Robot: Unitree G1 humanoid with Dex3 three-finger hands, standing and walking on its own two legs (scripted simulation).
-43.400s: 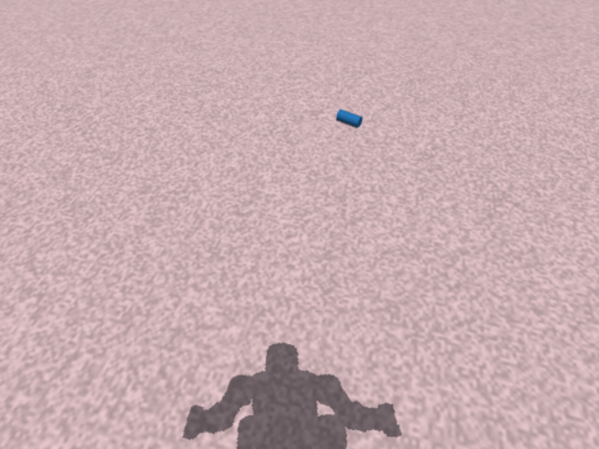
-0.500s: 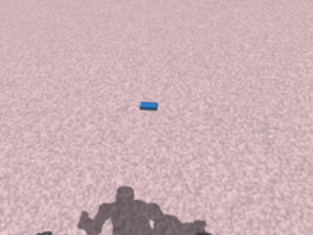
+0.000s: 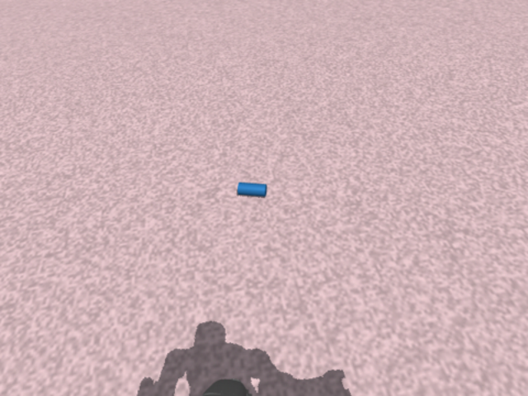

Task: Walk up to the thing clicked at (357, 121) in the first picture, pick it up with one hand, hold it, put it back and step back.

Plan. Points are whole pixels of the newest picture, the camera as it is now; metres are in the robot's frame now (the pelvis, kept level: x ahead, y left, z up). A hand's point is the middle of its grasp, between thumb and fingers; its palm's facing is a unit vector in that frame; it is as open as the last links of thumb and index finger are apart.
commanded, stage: step back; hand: left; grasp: from above
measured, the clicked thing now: (252, 189) +1.13 +0.15 -0.74
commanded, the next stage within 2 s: stand in 0.36 s
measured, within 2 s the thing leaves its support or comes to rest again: neither
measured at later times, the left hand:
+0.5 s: hand out of the picture +0.12 +0.29 -0.15, palm faces -0.04 -0.94 -0.35, open 7.3 cm
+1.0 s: hand out of the picture +0.11 +0.29 -0.15, palm faces -0.07 -0.94 -0.34, open 7.3 cm
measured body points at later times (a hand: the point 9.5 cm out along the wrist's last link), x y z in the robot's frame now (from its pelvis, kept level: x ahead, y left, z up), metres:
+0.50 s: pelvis +0.03 +0.04 +0.00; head +0.04 +0.04 +0.45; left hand +0.12 +0.34 -0.12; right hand +0.15 -0.25 -0.12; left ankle +0.08 +0.16 -0.73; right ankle +0.01 -0.10 -0.73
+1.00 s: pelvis +0.03 +0.04 +0.01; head +0.04 +0.04 +0.46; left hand +0.11 +0.34 -0.12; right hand +0.08 -0.27 -0.12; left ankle +0.08 +0.16 -0.73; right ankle +0.01 -0.10 -0.73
